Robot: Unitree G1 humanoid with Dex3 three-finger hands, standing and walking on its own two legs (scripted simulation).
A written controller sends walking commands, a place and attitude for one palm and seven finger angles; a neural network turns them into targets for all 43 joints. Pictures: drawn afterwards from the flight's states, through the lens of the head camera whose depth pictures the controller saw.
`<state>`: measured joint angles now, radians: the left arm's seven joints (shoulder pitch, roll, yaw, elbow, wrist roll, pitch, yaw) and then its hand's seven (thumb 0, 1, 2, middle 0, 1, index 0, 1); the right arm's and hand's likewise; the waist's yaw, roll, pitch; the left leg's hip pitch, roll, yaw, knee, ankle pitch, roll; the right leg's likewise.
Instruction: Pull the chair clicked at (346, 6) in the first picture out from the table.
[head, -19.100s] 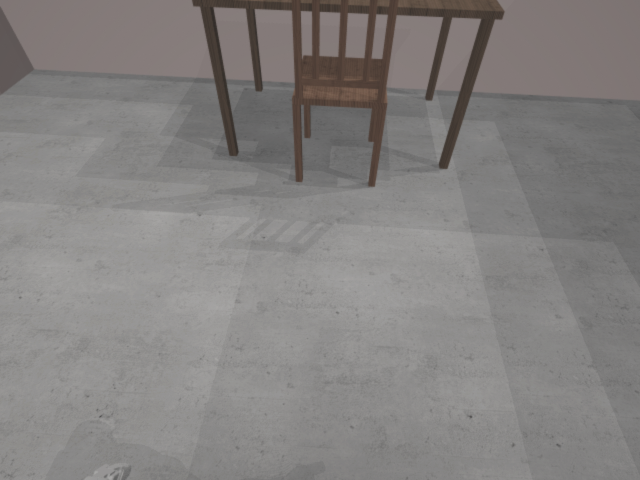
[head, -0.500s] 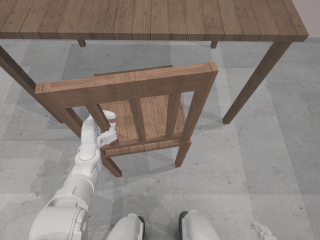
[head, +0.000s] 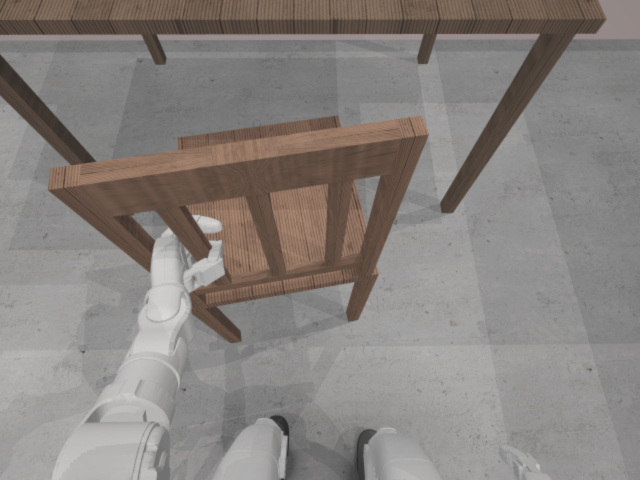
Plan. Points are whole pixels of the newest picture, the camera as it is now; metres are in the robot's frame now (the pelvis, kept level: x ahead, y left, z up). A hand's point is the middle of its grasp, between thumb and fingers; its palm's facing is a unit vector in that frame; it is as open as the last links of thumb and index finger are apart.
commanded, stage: step backward, pulling the chair out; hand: left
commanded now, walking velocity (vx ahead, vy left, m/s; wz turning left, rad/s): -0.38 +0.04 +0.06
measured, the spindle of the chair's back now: (269, 238) +0.42 +0.10 -0.09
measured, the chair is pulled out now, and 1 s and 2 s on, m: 0.23 0.47 0.69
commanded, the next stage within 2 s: stop walking, hand still on the chair in 1.22 s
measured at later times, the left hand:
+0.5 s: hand (200, 345) +0.26 +0.17 -0.07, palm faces +0.18 -0.98 -0.10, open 5.3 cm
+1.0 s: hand (181, 461) +0.13 +0.17 -0.07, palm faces +0.17 -0.98 -0.09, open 5.3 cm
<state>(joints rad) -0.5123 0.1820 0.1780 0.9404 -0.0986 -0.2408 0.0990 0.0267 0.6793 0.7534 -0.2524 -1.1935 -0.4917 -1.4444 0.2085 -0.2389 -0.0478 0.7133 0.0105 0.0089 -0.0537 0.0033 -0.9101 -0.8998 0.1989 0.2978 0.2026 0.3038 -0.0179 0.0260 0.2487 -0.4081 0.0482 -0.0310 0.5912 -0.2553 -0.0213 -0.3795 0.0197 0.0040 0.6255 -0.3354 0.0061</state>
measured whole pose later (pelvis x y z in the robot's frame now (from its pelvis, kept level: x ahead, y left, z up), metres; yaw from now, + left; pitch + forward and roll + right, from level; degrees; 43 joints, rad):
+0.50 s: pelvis -0.11 +0.00 +0.00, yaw -1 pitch +3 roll -2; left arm -0.51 0.18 0.18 0.91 -0.09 -0.22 0.08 0.03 0.68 0.75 -0.22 -1.19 -0.49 -1.44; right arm 0.17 -0.22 -0.04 0.68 0.00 0.01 -0.04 0.00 -0.91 -0.90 0.20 0.30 0.20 0.30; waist -0.01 0.02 0.28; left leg -0.39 0.07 -0.02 0.54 -0.20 -0.03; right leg -0.39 0.03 0.00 0.71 -0.41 0.01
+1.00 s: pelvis -0.25 +0.02 +0.01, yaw +1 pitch +3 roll -1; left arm -0.55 0.17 0.16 0.93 -0.09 -0.20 0.11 0.04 0.69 0.75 -0.19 -1.18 -0.49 -1.44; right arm 0.16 -0.27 -0.07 0.70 0.01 0.01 -0.06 0.00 -0.91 -0.90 0.20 0.30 0.20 0.30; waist -0.05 0.01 0.28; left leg -0.28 0.05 0.01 0.52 -0.29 -0.01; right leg -0.50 0.00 0.01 0.83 -0.40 0.01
